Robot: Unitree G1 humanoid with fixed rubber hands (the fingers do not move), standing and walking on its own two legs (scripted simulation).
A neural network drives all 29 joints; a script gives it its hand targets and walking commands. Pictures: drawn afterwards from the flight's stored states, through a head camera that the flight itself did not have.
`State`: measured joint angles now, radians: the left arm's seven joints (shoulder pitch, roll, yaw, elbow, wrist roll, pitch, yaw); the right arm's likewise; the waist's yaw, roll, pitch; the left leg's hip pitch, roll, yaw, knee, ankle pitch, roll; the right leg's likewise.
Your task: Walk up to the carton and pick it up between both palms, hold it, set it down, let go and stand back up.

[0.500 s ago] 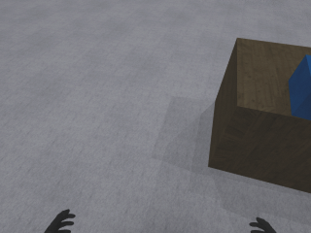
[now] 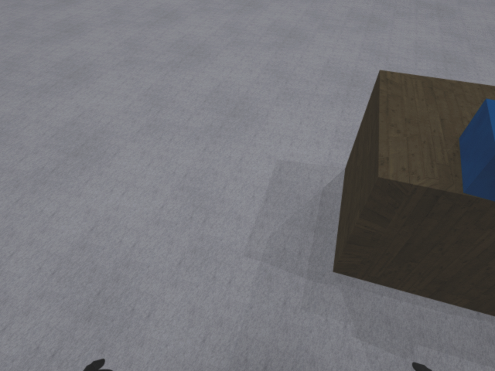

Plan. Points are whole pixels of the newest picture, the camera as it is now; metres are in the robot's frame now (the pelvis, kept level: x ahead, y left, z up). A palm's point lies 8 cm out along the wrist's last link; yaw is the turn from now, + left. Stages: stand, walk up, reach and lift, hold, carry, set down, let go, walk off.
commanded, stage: stand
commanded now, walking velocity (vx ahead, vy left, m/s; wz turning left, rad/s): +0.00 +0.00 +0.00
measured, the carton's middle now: out of the picture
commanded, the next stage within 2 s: walk up in 1.46 s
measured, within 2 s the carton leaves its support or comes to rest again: neither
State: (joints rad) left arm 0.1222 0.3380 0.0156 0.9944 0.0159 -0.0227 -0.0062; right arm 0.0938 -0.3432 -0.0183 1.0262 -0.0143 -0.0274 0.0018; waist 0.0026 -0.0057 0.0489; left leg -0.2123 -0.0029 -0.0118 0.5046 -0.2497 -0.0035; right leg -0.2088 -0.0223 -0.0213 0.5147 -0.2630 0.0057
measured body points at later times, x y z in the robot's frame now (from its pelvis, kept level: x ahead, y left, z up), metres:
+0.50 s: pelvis +0.00 -0.01 +0.01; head +0.01 -0.01 +0.46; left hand +0.10 +0.29 -0.12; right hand +0.09 -0.31 -0.12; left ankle +0.02 +0.12 -0.74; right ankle +0.01 -0.12 -0.74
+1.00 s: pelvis +0.01 -0.01 +0.01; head +0.02 -0.01 +0.46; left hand +0.10 +0.29 -0.12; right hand +0.10 -0.31 -0.12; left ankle +0.02 +0.12 -0.74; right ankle +0.01 -0.12 -0.74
